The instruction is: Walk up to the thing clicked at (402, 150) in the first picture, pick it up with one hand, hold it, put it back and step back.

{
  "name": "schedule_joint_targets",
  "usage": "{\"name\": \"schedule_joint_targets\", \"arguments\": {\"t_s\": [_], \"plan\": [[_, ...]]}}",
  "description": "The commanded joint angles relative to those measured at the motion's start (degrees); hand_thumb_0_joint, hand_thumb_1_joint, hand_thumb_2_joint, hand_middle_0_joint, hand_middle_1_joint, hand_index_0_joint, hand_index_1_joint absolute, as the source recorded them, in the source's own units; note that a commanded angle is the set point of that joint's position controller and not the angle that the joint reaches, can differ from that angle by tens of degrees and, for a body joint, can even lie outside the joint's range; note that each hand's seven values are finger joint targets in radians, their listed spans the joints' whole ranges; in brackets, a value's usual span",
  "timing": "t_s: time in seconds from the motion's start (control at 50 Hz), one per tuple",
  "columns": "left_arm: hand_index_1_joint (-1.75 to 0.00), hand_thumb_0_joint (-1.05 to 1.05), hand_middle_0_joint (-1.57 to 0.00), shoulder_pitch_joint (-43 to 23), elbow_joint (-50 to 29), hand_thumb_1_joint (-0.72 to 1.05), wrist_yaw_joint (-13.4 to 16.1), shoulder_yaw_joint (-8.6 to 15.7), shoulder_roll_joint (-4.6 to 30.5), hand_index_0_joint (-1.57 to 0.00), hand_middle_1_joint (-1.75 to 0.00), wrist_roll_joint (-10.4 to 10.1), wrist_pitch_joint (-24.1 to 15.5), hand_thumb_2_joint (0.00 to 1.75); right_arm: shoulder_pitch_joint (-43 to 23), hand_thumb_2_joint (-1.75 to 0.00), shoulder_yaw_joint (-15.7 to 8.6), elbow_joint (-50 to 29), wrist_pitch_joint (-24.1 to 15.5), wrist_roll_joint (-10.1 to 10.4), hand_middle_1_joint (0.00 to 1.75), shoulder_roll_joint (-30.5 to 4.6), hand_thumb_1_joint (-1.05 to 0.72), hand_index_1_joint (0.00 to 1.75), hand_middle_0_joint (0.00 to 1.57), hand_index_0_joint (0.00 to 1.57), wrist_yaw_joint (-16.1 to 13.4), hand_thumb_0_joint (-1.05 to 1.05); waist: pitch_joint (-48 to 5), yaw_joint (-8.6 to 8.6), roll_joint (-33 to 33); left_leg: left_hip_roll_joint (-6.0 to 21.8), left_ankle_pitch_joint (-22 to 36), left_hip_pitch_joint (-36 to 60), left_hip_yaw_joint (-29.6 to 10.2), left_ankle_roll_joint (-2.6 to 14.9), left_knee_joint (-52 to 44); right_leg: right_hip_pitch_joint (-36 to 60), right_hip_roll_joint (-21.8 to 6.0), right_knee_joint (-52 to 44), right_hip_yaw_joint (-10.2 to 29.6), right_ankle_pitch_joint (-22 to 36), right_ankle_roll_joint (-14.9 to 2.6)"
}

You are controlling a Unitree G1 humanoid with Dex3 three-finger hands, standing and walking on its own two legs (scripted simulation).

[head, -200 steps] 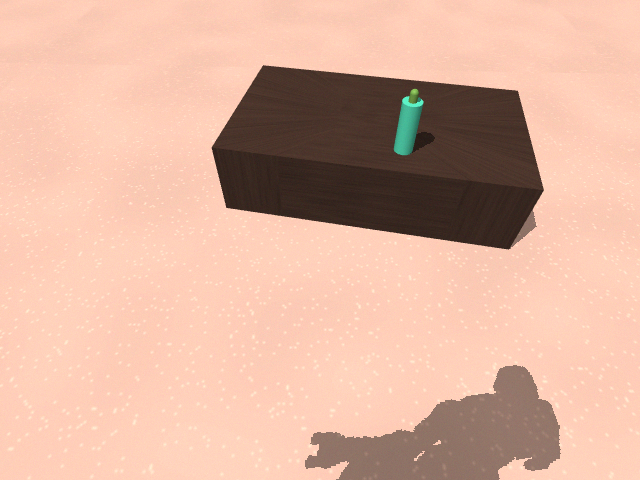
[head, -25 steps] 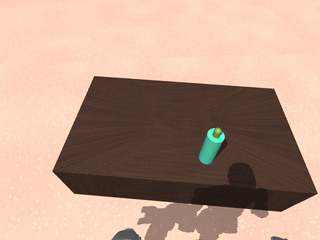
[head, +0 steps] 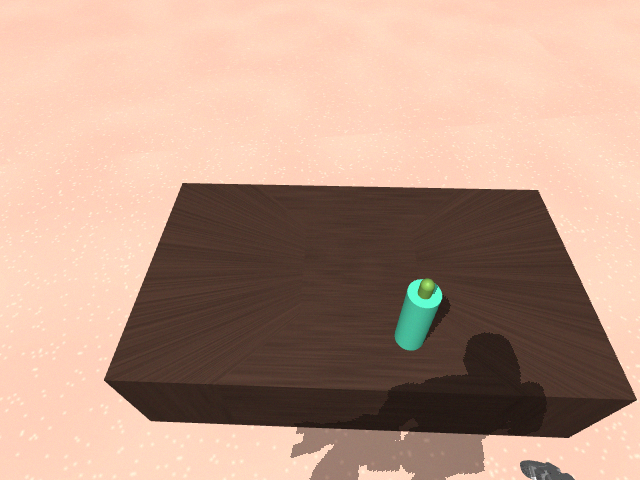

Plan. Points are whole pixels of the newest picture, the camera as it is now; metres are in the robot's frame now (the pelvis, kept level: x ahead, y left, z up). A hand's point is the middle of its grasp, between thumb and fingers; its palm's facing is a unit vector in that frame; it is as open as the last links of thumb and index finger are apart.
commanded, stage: walk up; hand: right
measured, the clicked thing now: (417, 312) +0.52 -0.20 -0.32
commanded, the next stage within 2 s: stand in 0.88 s
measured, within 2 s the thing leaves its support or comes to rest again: neither
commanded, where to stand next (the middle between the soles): +0.05 +0.00 m, yaw +1 degrees
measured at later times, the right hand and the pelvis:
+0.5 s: hand out of the picture +0.07 -0.26 -0.15, palm faces +0.03 +0.94 -0.34, open 7.4 cm; pelvis +0.01 +0.00 +0.01, yaw -1 degrees
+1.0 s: hand out of the picture +0.10 -0.25 -0.15, palm faces +0.01 +0.94 -0.33, open 7.4 cm; pelvis +0.01 +0.00 +0.01, yaw -1 degrees
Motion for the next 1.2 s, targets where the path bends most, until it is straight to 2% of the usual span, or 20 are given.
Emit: {"name": "schedule_joint_targets", "arguments": {"t_s": [0.0, 0.06, 0.14, 0.18, 0.24, 0.26, 0.36, 0.42, 0.64, 0.7, 0.84, 0.86, 0.88, 0.98, 1.06, 1.12, 1.18], "plan": [[-0.30, 0.00, -0.20, -3.56, -2.46, 0.90, 0.46, 2.28, 12.06, -0.20, -0.30, -0.10, -1.23, 0.90, -3.23, -0.90, -2.25, -1.71, -0.95, -0.39, 0.30, -11.78, -0.90, 0.30, 0.20, 0.20, -0.88, 0.00, -6.91, -1.02, -2.81, 4.82, 5.37, 8.93, -4.79, 1.81, -5.26, -2.96, -6.07, -8.20, 5.35, 9.56, -2.58], [-0.30, 0.00, -0.20, -4.23, -2.07, 0.90, 0.44, 2.50, 11.91, -0.20, -0.30, 0.02, -1.03, 0.90, -3.07, -0.90, -2.35, -0.97, -0.96, -0.48, 0.30, -11.55, -0.90, 0.30, 0.20, 0.20, -0.91, 0.00, -6.69, -1.04, -2.82, 4.93, 6.30, 8.92, -4.58, 1.52, -6.11, -2.21, -5.95, -8.91, 4.97, 9.31, -2.48], [-0.30, 0.00, -0.20, -5.01, -1.98, 0.90, 0.31, 2.63, 12.04, -0.20, -0.30, 0.17, -0.85, 0.90, -2.73, -0.90, -2.39, -0.54, -1.00, -0.74, 0.30, -11.60, -0.90, 0.30, 0.20, 0.20, -0.95, 0.00, -6.29, -1.15, -2.62, 4.68, 3.81, 8.63, -4.39, 1.25, -7.37, -1.73, -6.10, -9.71, 5.29, 8.32, -2.60], [-0.30, 0.00, -0.20, -5.01, -2.04, 0.90, 0.29, 2.75, 11.72, -0.20, -0.30, 0.10, -0.77, 0.90, -2.47, -0.90, -2.38, -0.38, -1.20, -0.77, 0.30, -11.75, -0.90, 0.30, 0.20, 0.20, -1.00, 0.00, -7.03, -0.97, -1.63, 5.05, 5.92, 8.80, -4.51, 1.31, -7.72, -0.66, -5.93, -9.25, 4.77, 9.67, -2.46], [-0.30, 0.00, -0.20, -5.49, -2.02, 0.90, 0.23, 2.79, 11.65, -0.20, -0.30, 0.16, -0.55, 0.90, -2.31, -0.90, -2.42, -0.31, -1.26, -0.85, 0.30, -11.77, -0.90, 0.30, 0.20, 0.20, -1.10, 0.00, -5.74, -1.13, -0.93, 4.94, 4.54, 7.75, -4.56, 1.14, -8.46, -1.10, -5.66, -9.28, 4.76, 8.56, -2.41], [-0.30, 0.00, -0.20, -5.42, -2.12, 0.90, 0.21, 2.73, 11.59, -0.20, -0.30, 0.14, -0.50, 0.90, -2.39, -0.90, -2.41, -0.38, -1.25, -0.85, 0.30, -11.84, -0.90, 0.30, 0.20, 0.20, -1.11, 0.00, -5.29, -1.11, -0.92, 4.86, 2.48, 7.44, -4.76, 1.19, -8.88, -1.43, -5.65, -9.60, 4.97, 8.09, -2.46], [-0.30, 0.00, -0.20, -5.93, -2.44, 0.90, 0.19, 2.90, 11.45, -0.20, -0.30, 0.38, -0.56, 0.90, -0.97, -0.90, -2.58, -0.30, -1.33, -1.00, 0.30, -11.78, -0.90, 0.30, 0.20, 0.20, -1.21, 0.00, -7.75, -1.57, -1.56, 5.00, 5.84, 8.85, -4.32, 1.46, -7.90, 0.05, -5.73, -9.60, 4.94, 9.42, -2.52], [-0.30, 0.00, -0.20, -5.51, -2.27, 0.90, 0.25, 2.92, 11.31, -0.20, -0.30, 0.21, -0.42, 0.90, -1.10, -0.90, -2.65, -0.35, -1.37, -0.90, 0.30, -11.83, -0.90, 0.30, 0.20, 0.20, -1.28, 0.00, -6.86, -1.42, -0.83, 5.08, 6.71, 8.87, -4.39, 1.32, -8.02, -0.58, -5.48, -9.20, 4.70, 9.46, -2.46], [-0.30, 0.00, -0.20, -5.40, -2.19, 0.90, 0.27, 2.76, 10.75, -0.20, -0.30, 0.35, -0.28, 0.90, -0.85, -0.90, -2.86, -0.41, -1.12, -0.92, 0.30, -11.72, -0.90, 0.30, 0.20, 0.20, -1.35, 0.00, -6.34, -1.78, -1.28, 4.98, 5.64, 9.15, -4.40, 1.58, -8.29, -1.05, -5.30, -9.52, 4.57, 9.28, -2.19], [-0.30, 0.00, -0.20, -4.74, -2.30, 0.90, 0.27, 2.88, 10.86, -0.20, -0.30, 0.43, -0.29, 0.90, -0.67, -0.90, -2.90, -0.52, -1.18, -0.97, 0.30, -11.74, -0.90, 0.30, 0.20, 0.20, -1.32, 0.00, -6.97, -1.64, -1.25, 5.30, 6.88, 10.24, -4.13, 1.76, -7.99, -1.12, -5.25, -9.36, 4.33, 9.30, -2.27], [-0.30, 0.00, -0.20, -4.53, -2.25, 0.90, 0.28, 2.85, 10.78, -0.20, -0.30, 0.38, -0.30, 0.90, -1.06, -0.90, -2.85, -0.74, -1.01, -0.92, 0.30, -11.36, -0.90, 0.30, 0.20, 0.20, -1.29, 0.00, -5.91, -1.70, -1.19, 4.97, 6.05, 9.53, -4.25, 1.39, -8.48, -1.40, -5.14, -9.91, 4.41, 8.75, -2.07], [-0.30, 0.00, -0.20, -4.06, -3.13, 0.90, 0.36, 2.68, 11.20, -0.20, -0.30, 0.39, -0.56, 0.90, -0.76, -0.90, -2.88, -1.14, -0.90, -1.08, 0.30, -11.52, -0.90, 0.30, 0.20, 0.20, -1.38, 0.00, -6.13, -1.56, -1.27, 5.56, 7.56, 9.83, -4.52, 1.28, -8.46, -0.87, -6.23, -10.14, 5.09, 9.18, -2.21], [-0.30, 0.00, -0.20, -3.81, -3.05, 0.90, 0.46, 2.62, 10.95, -0.20, -0.30, 0.41, -0.68, 0.90, -0.92, -0.90, -2.88, -1.13, -0.86, -1.09, 0.30, -11.52, -0.90, 0.30, 0.20, 0.20, -1.35, 0.00, -6.18, -1.49, -1.18, 5.68, 8.29, 10.00, -4.70, 1.31, -8.35, -0.97, -6.09, -10.00, 4.88, 9.47, -2.09], [-0.30, 0.00, -0.20, -3.60, -3.71, 0.90, 0.53, 2.50, 11.23, -0.20, -0.30, 0.47, -0.90, 0.90, -0.67, -0.90, -2.84, -1.55, -0.69, -1.05, 0.30, -11.38, -0.90, 0.30, 0.20, 0.20, -1.13, 0.00, -6.55, -1.81, -1.54, 5.36, 6.81, 10.63, -4.26, 1.53, -8.29, -0.95, -6.49, -10.65, 5.09, 9.43, -2.06], [-0.30, 0.00, -0.20, -2.85, -3.81, 0.90, 0.51, 2.45, 11.57, -0.20, -0.30, 0.46, -0.94, 0.90, -0.47, -0.90, -2.80, -1.48, -0.62, -1.00, 0.30, -11.22, -0.90, 0.30, 0.20, 0.20, -0.96, 0.00, -5.92, -1.73, -1.88, 5.34, 4.56, 10.17, -4.83, 1.45, -9.00, -1.32, -6.29, -10.88, 4.85, 6.94, -2.01], [-0.30, 0.00, -0.20, -2.48, -4.38, 0.90, 0.47, 2.50, 11.51, -0.20, -0.30, 0.50, -0.95, 0.90, -0.74, -0.90, -2.84, -1.76, -0.91, -1.13, 0.30, -11.60, -0.90, 0.30, 0.20, 0.20, -1.06, 0.00, -7.39, -1.38, -0.51, 5.57, 8.73, 11.26, -4.53, 1.57, -8.37, -0.27, -6.56, -10.05, 4.95, 10.56, -2.13], [-0.30, 0.00, -0.20, -2.00, -4.21, 0.90, 0.54, 2.47, 11.57, -0.20, -0.30, 0.45, -0.93, 0.90, -0.62, -0.90, -2.72, -1.69, -0.92, -0.93, 0.30, -11.34, -0.90, 0.30, 0.20, 0.20, -1.12, 0.00, -6.86, -1.28, -1.55, 5.74, 10.10, 11.61, -4.84, 1.52, -8.50, -0.52, -6.25, -9.89, 4.39, 10.62, -1.92]]}}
